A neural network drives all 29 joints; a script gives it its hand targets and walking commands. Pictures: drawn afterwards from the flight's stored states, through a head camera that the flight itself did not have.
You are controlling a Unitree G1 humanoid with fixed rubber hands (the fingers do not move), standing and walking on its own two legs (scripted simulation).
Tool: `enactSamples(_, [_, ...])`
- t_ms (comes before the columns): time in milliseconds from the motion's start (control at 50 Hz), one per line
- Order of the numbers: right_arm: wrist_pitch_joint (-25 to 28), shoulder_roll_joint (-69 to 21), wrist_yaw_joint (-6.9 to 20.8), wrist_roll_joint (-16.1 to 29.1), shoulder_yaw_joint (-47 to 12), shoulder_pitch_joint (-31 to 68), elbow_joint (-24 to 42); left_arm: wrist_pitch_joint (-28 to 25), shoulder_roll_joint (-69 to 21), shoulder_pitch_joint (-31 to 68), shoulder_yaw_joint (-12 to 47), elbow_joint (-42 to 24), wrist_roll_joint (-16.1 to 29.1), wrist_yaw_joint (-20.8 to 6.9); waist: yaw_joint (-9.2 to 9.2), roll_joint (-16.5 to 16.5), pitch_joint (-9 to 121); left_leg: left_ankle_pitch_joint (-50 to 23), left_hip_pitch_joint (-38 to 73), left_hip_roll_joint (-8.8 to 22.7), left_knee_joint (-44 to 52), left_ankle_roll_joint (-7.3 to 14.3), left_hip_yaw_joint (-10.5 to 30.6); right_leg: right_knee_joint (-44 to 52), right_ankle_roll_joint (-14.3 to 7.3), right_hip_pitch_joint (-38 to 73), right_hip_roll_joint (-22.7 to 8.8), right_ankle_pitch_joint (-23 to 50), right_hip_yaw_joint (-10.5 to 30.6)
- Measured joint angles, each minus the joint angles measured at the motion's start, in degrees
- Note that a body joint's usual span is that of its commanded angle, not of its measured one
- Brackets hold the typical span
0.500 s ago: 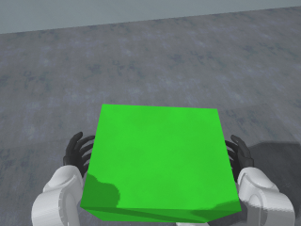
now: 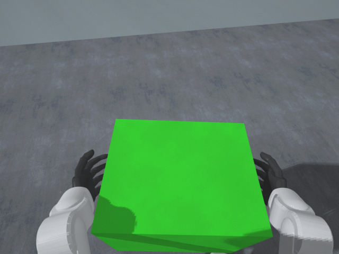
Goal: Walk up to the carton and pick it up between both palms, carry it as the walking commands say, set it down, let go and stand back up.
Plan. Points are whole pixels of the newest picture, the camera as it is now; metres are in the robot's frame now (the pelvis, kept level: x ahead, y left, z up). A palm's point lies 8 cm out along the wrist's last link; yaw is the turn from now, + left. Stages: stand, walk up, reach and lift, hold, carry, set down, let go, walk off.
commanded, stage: carry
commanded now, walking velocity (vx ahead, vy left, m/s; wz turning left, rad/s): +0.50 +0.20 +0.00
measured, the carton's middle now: (177, 190) +0.26 +0.00 +0.00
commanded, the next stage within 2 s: none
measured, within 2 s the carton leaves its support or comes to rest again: neither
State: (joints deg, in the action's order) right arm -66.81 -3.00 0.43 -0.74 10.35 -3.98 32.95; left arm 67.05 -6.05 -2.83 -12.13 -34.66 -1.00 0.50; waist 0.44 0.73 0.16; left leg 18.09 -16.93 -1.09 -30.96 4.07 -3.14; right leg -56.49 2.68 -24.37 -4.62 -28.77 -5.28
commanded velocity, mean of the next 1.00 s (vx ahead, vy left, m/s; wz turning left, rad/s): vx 0.12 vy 0.05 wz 0.00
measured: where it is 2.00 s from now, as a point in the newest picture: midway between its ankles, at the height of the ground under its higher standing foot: (167, 224)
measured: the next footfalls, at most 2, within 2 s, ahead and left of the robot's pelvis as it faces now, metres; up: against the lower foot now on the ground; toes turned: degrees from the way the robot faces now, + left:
right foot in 0.30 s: +0.29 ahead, -0.11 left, +0.00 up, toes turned -5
left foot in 0.50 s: +0.35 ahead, +0.12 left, +0.00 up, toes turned -2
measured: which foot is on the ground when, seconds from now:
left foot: down 0.00-0.30, up 0.32-0.48, down 0.50-1.00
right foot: up 0.00-0.28, down 0.30-0.50, up 0.52-0.80, down 0.82-1.00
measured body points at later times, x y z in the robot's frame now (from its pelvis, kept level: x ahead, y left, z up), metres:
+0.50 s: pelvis +0.24 +0.03 -0.01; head +0.26 +0.04 +0.44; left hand +0.47 +0.23 +0.07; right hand +0.49 -0.15 +0.06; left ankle +0.26 +0.12 -0.74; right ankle +0.25 -0.11 -0.74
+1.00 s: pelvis +0.35 +0.05 -0.01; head +0.39 +0.06 +0.44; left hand +0.60 +0.24 +0.06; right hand +0.60 -0.14 +0.06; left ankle +0.27 +0.12 -0.74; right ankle +0.30 -0.06 -0.72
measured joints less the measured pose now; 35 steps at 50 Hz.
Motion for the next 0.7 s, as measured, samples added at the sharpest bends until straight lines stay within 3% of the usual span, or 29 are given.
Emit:
enactSamples(120, [1.2, -0.2, 0.2, 0.0, 0.0, 0.0, 0.0, -0.6, 0.0, 0.0, 0.0, -0.6, 0.0, 0.0, 0.03, 0.0, -0.2, 2.6, 6.7, -0.4, 4.6, 0.5, -0.6, 1.2, 0.0, -9.4, 2.2, 6.9, 0.1])
enactSamples(260, [1.3, -0.2, 0.3, 0.0, 0.0, -0.1, 0.1, -0.5, 0.0, -0.1, 0.0, -1.0, 0.0, 0.0, 0.08, -0.1, -0.1, 8.5, 17.1, -1.1, 7.2, 0.6, -0.6, 17.5, 0.0, -7.6, 3.3, 16.6, -0.1])
enactSamples(300, [1.3, -0.1, 0.3, 0.0, 0.0, -0.1, 0.1, -0.4, 0.0, 0.0, 0.1, -1.0, 0.0, 0.0, 0.21, -0.5, -0.2, 11.1, 16.4, -1.4, -0.9, 0.6, -0.8, 22.5, -1.5, -2.6, 3.2, 22.9, -0.2])
enactSamples(340, [0.8, 0.5, 0.4, 0.0, 0.0, 0.7, -0.1, -0.5, 0.0, 0.1, 0.3, -0.8, 0.0, 0.2, 0.40, 0.0, -0.6, 9.7, 8.7, -1.4, -19.8, 0.6, -0.4, 21.4, -2.7, -0.9, 3.2, 18.0, -0.4])
enactSamples(380, [0.4, 0.7, 0.4, 0.0, 0.0, 0.6, -0.1, -0.3, 0.0, 0.1, 0.4, -0.6, 0.0, 0.4, 0.26, -0.1, -1.2, 9.6, 1.7, -1.3, -29.7, 0.6, 0.7, 21.6, -3.2, 0.9, 2.8, 15.7, -0.4])
enactSamples(440, [0.4, 0.7, 0.4, 0.0, 0.0, 0.6, 0.0, -0.3, -0.1, 0.1, 0.5, -0.6, 0.0, 0.4, 0.11, -0.4, -1.4, 10.8, -3.0, -0.7, -22.0, 0.6, 1.9, 22.1, -3.2, 4.0, 1.3, 13.9, -0.3])
enactSamples(480, [0.6, 0.7, 0.5, 0.0, 0.0, 0.6, 0.1, -0.4, -0.1, 0.1, 0.5, -0.7, 0.0, 0.4, 0.09, -0.3, -1.4, 5.6, -3.0, -0.2, -8.5, 0.6, 1.9, 22.1, -2.5, 5.8, 0.9, 12.3, -0.4])
enactSamples(500, [0.7, 0.7, 0.5, 0.0, 0.0, 0.5, 0.0, -0.5, 0.0, 0.0, 0.5, -0.7, 0.0, 0.4, 0.15, -0.3, -1.4, -0.9, -2.7, 0.0, -5.0, 0.6, 1.8, 21.6, -1.9, 6.6, 0.9, 11.4, -0.3])
enactSamples(520, [0.7, 0.3, 0.4, 0.0, 0.0, 0.5, -0.1, -0.5, 0.0, -0.2, 0.3, -0.7, 0.0, 0.4, 0.16, -0.5, -1.2, -3.1, -2.0, -0.1, -4.8, 0.4, 1.4, 20.8, -1.7, 7.0, 0.7, 10.3, -0.3])
enactSamples(580, [0.8, 0.2, 0.4, 0.0, 0.0, 0.6, -0.1, -0.5, 0.0, 0.0, 0.1, -0.7, 0.0, 0.3, 0.14, -0.5, -1.3, -0.2, -0.5, -0.1, -3.7, 0.3, 1.1, 16.6, -1.7, 5.9, 1.3, 3.1, -0.3])
enactSamples(700, [1.5, 0.1, 0.5, 0.0, 0.0, 0.5, -0.1, -0.6, 0.0, 0.3, 0.1, -1.0, 0.0, 0.3, 0.17, -0.6, -1.2, 2.7, 0.9, -0.2, -2.9, 0.3, 0.8, 15.8, -1.7, 4.2, 2.7, 3.2, -0.3])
